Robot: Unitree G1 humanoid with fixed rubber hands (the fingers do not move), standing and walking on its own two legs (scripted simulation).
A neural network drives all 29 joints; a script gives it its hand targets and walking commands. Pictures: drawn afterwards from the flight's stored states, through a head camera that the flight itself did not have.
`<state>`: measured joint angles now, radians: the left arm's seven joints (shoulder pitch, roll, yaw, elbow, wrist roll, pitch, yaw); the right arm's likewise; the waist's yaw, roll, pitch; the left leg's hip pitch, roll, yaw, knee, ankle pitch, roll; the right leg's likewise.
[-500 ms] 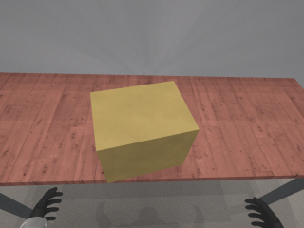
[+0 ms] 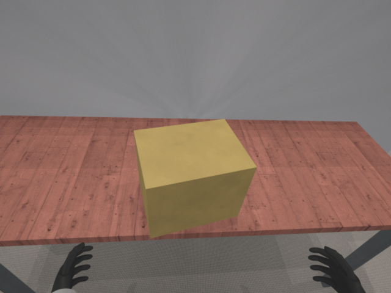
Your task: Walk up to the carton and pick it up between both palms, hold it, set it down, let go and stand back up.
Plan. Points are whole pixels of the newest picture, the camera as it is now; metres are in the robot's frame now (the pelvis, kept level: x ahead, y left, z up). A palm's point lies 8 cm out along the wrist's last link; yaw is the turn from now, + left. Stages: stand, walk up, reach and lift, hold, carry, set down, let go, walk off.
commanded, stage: reach and lift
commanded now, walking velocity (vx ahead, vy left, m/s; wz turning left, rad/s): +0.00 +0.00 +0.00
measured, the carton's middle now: (189, 176) +0.42 +0.02 +0.00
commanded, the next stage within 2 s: none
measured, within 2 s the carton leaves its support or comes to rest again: neither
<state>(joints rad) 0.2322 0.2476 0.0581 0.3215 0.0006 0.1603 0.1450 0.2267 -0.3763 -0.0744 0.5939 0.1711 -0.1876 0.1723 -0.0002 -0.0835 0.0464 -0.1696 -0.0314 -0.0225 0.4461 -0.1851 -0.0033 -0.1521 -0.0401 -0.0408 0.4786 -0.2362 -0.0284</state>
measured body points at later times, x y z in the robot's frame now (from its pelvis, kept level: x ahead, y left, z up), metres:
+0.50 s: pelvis +0.00 -0.03 +0.00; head +0.00 -0.02 +0.45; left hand +0.19 +0.19 -0.03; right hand +0.18 -0.30 +0.00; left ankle +0.05 +0.11 -0.74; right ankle -0.03 -0.09 -0.74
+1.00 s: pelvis +0.02 -0.02 +0.00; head +0.02 +0.00 +0.45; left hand +0.25 +0.19 +0.02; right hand +0.22 -0.28 +0.03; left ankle +0.05 +0.11 -0.74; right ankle -0.03 -0.09 -0.74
